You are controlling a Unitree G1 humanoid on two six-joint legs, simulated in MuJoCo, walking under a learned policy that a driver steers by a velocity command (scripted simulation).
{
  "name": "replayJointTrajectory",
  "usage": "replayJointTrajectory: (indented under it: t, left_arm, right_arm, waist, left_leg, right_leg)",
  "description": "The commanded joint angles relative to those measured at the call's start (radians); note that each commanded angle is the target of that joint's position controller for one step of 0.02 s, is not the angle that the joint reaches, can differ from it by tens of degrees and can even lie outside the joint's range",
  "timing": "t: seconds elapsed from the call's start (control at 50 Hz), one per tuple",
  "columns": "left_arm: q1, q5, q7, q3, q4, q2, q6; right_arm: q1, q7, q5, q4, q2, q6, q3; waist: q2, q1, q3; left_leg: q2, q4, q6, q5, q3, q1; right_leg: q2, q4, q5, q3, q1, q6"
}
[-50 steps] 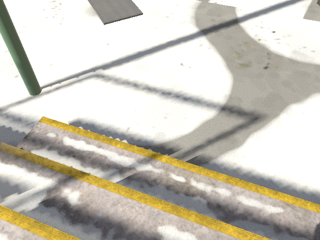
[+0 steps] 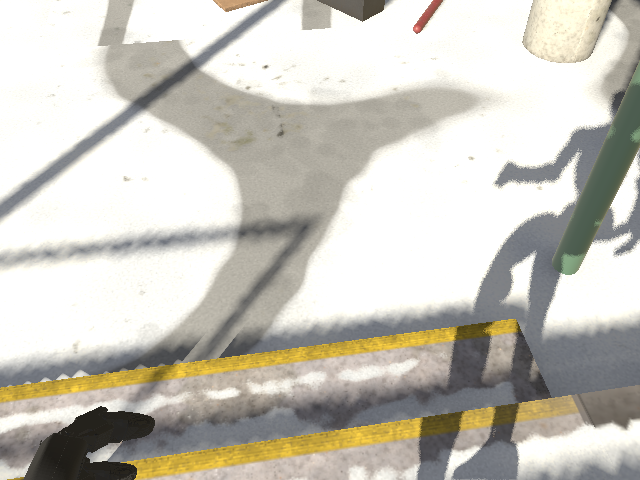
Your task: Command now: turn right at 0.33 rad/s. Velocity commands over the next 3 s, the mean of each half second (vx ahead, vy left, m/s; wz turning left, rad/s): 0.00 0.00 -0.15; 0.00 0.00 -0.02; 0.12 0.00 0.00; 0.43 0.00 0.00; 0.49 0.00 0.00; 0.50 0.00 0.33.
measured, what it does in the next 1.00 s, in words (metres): goes down: right foot 0.15 m lower, then left foot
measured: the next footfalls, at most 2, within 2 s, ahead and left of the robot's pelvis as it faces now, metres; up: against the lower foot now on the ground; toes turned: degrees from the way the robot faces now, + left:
right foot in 0.28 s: +0.19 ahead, -0.13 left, -0.15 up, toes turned -6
left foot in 0.56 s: +0.23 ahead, +0.10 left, -0.15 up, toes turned -1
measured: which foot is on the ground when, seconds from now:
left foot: down 0.00-0.28, up 0.30-0.54, down 0.56-1.00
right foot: up 0.00-0.26, down 0.28-1.00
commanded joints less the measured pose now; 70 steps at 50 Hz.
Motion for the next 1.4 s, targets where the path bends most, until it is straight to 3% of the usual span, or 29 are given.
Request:
replayJointTrajectory:
  t: [0.02, 0.04, 0.06, 0.1, 0.16, 0.18, 0.22, 0.26, 0.28, 0.3, 0.32, 0.34, 0.36, 0.38, 0.42, 0.46, 0.5, 0.54, 0.56, 0.58, 0.6, 0.64, 0.72, 0.82, 1.22, 1.28, 1.32, 1.36, 1.4]
  left_arm:
    - [-0.196, 0.01, -0.044, -0.057, -0.107, -0.083, -0.001]
    - [-0.303, 0.02, -0.054, -0.063, -0.129, -0.12, 0.01]
    - [-0.342, 0.02, -0.067, -0.056, -0.139, -0.111, 0.017]
    - [-0.318, 0.011, -0.078, -0.041, -0.127, -0.06, 0.009]
    - [-0.095, -0.012, -0.04, -0.029, -0.022, -0.003, -0.03]
    - [-0.06, -0.017, -0.027, -0.024, 0.0, 0.013, -0.033]
    - [-0.079, -0.009, -0.014, -0.02, 0.029, 0.001, -0.026]
    - [0.014, -0.031, -0.021, 0.004, 0.069, 0.008, -0.022]
    - [0.158, -0.044, -0.019, 0.026, 0.105, 0.019, -0.026]
    - [0.362, -0.048, -0.016, 0.049, 0.135, 0.048, -0.02]
    - [0.386, -0.046, -0.026, 0.058, 0.122, 0.076, -0.01]
    - [0.387, -0.028, -0.034, 0.075, 0.112, 0.087, -0.004]
    - [0.333, -0.035, -0.043, 0.072, 0.105, 0.077, -0.013]
    - [0.229, -0.079, -0.067, 0.05, 0.093, 0.022, -0.032]
    - [0.092, -0.105, -0.08, 0.01, 0.066, -0.071, -0.058]
    - [0.085, -0.12, -0.08, 0.004, 0.084, -0.042, -0.062]
    - [0.054, -0.126, -0.09, 0.016, 0.085, 0.026, -0.064]
    - [0.088, -0.128, -0.116, 0.002, 0.115, 0.001, -0.052]
    - [0.14, -0.149, -0.129, -0.01, 0.137, -0.039, -0.041]
    - [0.219, -0.161, -0.121, 0.005, 0.132, -0.035, -0.029]
    - [0.3, -0.153, -0.102, 0.024, 0.149, 0.004, -0.018]
    - [0.239, -0.118, -0.068, 0.039, 0.123, 0.029, -0.011]
    - [0.241, -0.13, -0.053, 0.04, 0.148, -0.018, -0.006]
    - [0.215, -0.117, -0.046, 0.06, 0.164, -0.006, -0.001]
    - [0.222, -0.112, -0.043, 0.075, 0.314, 0.009, 0.012]
    - [0.283, -0.067, -0.019, 0.106, 0.342, 0.065, 0.014]
    - [0.306, -0.047, 0.006, 0.095, 0.351, -0.007, 0.003]
    - [0.264, -0.054, 0.021, 0.071, 0.335, -0.094, -0.022]
    - [0.265, -0.055, 0.026, 0.064, 0.332, -0.127, -0.051]
  right_arm:
    - [0.133, -0.082, 0.029, 0.011, -0.027, -0.048, 0.007]
    - [0.286, -0.089, 0.03, 0.084, 0.003, -0.031, 0.017]
    - [0.328, -0.073, 0.027, 0.114, -0.006, -0.017, 0.015]
    - [0.198, -0.02, 0.005, 0.1, -0.052, -0.005, 0.009]
    - [-0.002, 0.028, -0.035, 0.061, -0.072, -0.033, 0.017]
    - [-0.035, 0.027, -0.027, 0.068, -0.066, -0.035, 0.027]
    - [0.057, 0.008, -0.01, 0.157, -0.024, -0.022, 0.051]
    - [0.147, 0.016, 0.003, 0.234, -0.054, 0.009, 0.044]
    - [0.153, 0.041, 0.0, 0.259, -0.057, 0.024, 0.045]
    - [0.171, 0.084, -0.017, 0.255, 0.015, 0.023, 0.059]
    - [0.171, 0.094, -0.009, 0.216, 0.036, 0.018, 0.054]
    - [0.112, 0.094, -0.002, 0.181, -0.014, 0.013, 0.036]
    - [0.049, 0.088, -0.003, 0.134, -0.009, 0.003, 0.037]
    - [0.025, 0.082, 0.001, 0.08, 0.008, -0.01, 0.041]
    - [0.071, 0.06, 0.021, 0.166, 0.02, -0.009, 0.039]
    - [0.112, 0.09, -0.017, 0.22, 0.014, 0.016, 0.014]
    - [0.143, 0.104, -0.029, 0.233, -0.011, 0.018, -0.011]
    - [0.116, 0.106, 0.0, 0.228, -0.012, 0.008, -0.025]
    - [0.052, 0.103, 0.024, 0.211, -0.018, 0.003, -0.027]
    - [-0.102, 0.098, 0.037, 0.165, -0.046, 0.002, -0.024]
    - [-0.197, 0.095, 0.029, 0.142, -0.066, 0.007, -0.027]
    - [-0.278, 0.095, 0.031, 0.135, -0.07, 0.013, -0.036]
    - [-0.278, 0.122, 0.045, 0.161, -0.091, 0.002, -0.054]
    - [-0.338, 0.117, 0.04, 0.167, -0.104, 0.012, -0.076]
    - [-0.381, 0.1, 0.03, 0.216, -0.117, 0.024, -0.106]
    - [-0.297, 0.081, -0.001, 0.243, -0.186, 0.025, -0.146]
    - [-0.209, 0.056, -0.018, 0.261, -0.144, 0.011, -0.147]
    - [-0.175, 0.029, -0.006, 0.255, -0.08, 0.0, -0.128]
    - [-0.253, 0.021, 0.008, 0.216, -0.072, 0.011, -0.116]
  waist:
    - [0.086, -0.143, 0.111]
    - [0.13, -0.226, 0.125]
    - [0.158, -0.23, 0.132]
    - [0.158, -0.147, 0.099]
    - [0.067, -0.004, 0.054]
    - [0.048, 0.015, 0.073]
    - [0.044, -0.032, 0.115]
    - [0.007, -0.014, 0.115]
    - [-0.033, 0.066, 0.077]
    - [-0.212, 0.153, -0.134]
    - [-0.186, 0.145, -0.328]
    - [-0.11, 0.174, -0.282]
    - [-0.065, 0.139, -0.205]
    - [-0.083, 0.063, -0.099]
    - [0.068, -0.027, 0.016]
    - [0.008, -0.066, 0.077]
    - [-0.037, -0.089, 0.06]
    - [0.009, -0.085, 0.055]
    - [0.041, -0.063, 0.051]
    - [0.086, 0.039, 0.041]
    - [0.096, 0.101, 0.041]
    - [0.102, 0.1, 0.095]
    - [0.054, 0.075, 0.072]
    - [0.035, 0.067, 0.024]
    - [0.006, 0.088, 0.041]
    - [0.022, 0.078, 0.128]
    - [0.053, 0.058, 0.206]
    - [0.111, 0.046, 0.189]
    - [0.083, 0.084, 0.197]
  left_leg:
    - [0.183, -0.363, 0.119, 0.018, -0.428, 0.429]
    - [0.216, -0.397, 0.154, 0.014, -0.501, 0.616]
    - [0.238, -0.468, 0.178, -0.005, -0.548, 0.635]
    - [0.205, -0.539, 0.196, -0.008, -0.5, 0.34]
    - [0.114, -0.442, 0.098, -0.047, -0.322, -0.019]
    - [0.127, -0.403, 0.071, -0.025, -0.328, 0.032]
    - [0.176, -0.319, 0.052, -0.005, -0.377, 0.213]
    - [0.158, -0.203, 0.046, -0.009, -0.347, 0.231]
    - [0.109, -0.073, 0.018, 0.014, -0.249, 0.095]
    - [0.013, 0.345, -0.085, -0.082, -0.109, -0.175]
    - [0.006, 0.573, -0.109, -0.173, -0.142, -0.399]
    - [0.02, 0.667, -0.129, -0.148, -0.185, -0.52]
    - [0.054, 0.633, -0.151, -0.072, -0.186, -0.554]
    - [0.096, 0.498, -0.175, 0.019, -0.229, -0.569]
    - [0.169, 0.143, -0.188, 0.298, -0.226, -0.17]
    - [0.138, -0.031, -0.174, 0.58, -0.132, 0.134]
    - [0.1, -0.15, -0.165, 0.559, -0.131, 0.273]
    - [0.096, -0.307, -0.152, 0.589, -0.133, 0.341]
    - [0.106, -0.432, -0.141, 0.606, -0.132, 0.344]
    - [0.112, -0.519, -0.103, 0.58, -0.132, 0.335]
    - [0.099, -0.533, -0.068, 0.521, -0.115, 0.35]
    - [0.075, -0.607, -0.042, 0.297, -0.122, 0.267]
    - [0.077, -0.626, -0.022, 0.545, -0.108, 0.328]
    - [0.06, -0.606, -0.024, 0.684, -0.075, 0.384]
    - [0.011, -0.668, -0.017, 0.701, -0.058, 0.49]
    - [0.039, -0.743, 0.073, 0.085, -0.115, 0.427]
    - [0.128, -0.803, 0.175, -0.132, -0.247, 0.402]
    - [0.243, -0.879, 0.254, -0.099, -0.387, 0.463]
    - [0.254, -0.859, 0.272, 0.012, -0.378, 0.378]
  right_leg:
    - [-0.108, -0.509, 0.086, 0.015, -0.305, 0.003]
    - [-0.097, -0.699, 0.104, 0.024, -0.421, -0.006]
    - [-0.095, -0.805, 0.085, -0.003, -0.39, -0.022]
    - [-0.076, -0.831, 0.141, -0.058, -0.033, -0.047]
    - [-0.07, -0.742, 0.29, -0.075, 0.481, -0.051]
    - [-0.093, -0.802, 0.23, -0.059, 0.487, -0.047]
    - [-0.143, -1.004, 0.163, -0.019, 0.458, -0.065]
    - [-0.136, -1.175, 0.234, -0.078, 0.678, -0.107]
    - [-0.128, -1.196, 0.33, -0.124, 0.957, -0.134]
    - [-0.268, -0.947, 0.697, 0.017, 1.424, -0.269]
    - [-0.385, -0.713, 0.829, 0.097, 1.677, -0.358]
    - [-0.421, -0.702, 0.819, 0.135, 1.611, -0.375]
    - [-0.423, -0.731, 0.693, 0.13, 1.434, -0.361]
    - [-0.435, -0.806, 0.305, 0.222, 1.192, -0.353]
    - [-0.329, -0.936, 0.215, 0.066, 0.673, -0.318]
    - [-0.199, -0.942, -0.031, 0.035, 0.373, -0.268]
    - [-0.213, -0.93, -0.184, 0.098, 0.315, -0.253]
    - [-0.223, -0.867, -0.2, 0.131, 0.398, -0.224]
    - [-0.215, -0.857, -0.274, 0.162, 0.475, -0.195]
    - [-0.16, -0.886, -0.44, 0.126, 0.556, -0.155]
    - [-0.123, -0.91, -0.552, 0.103, 0.576, -0.14]
    - [-0.065, -0.9, -0.625, -0.01, 0.604, -0.105]
    - [-0.041, -0.883, -0.302, -0.053, 0.699, -0.097]
    - [-0.052, -0.861, -0.12, -0.056, 0.757, -0.09]
    - [-0.075, -0.857, -0.202, -0.075, 0.733, -0.06]
    - [-0.066, -0.861, -0.706, -0.071, 0.683, -0.118]
    - [-0.08, -0.804, -0.803, -0.04, 0.62, -0.172]
    - [-0.063, -0.693, -0.645, -0.089, 0.621, -0.177]
    - [-0.044, -0.726, -0.548, -0.117, 0.759, -0.185]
